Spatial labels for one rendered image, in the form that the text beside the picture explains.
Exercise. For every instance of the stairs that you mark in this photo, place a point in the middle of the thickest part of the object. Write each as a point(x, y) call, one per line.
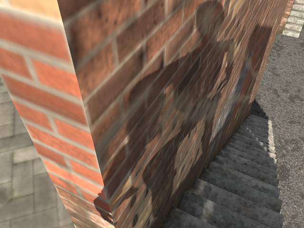
point(238, 188)
point(295, 20)

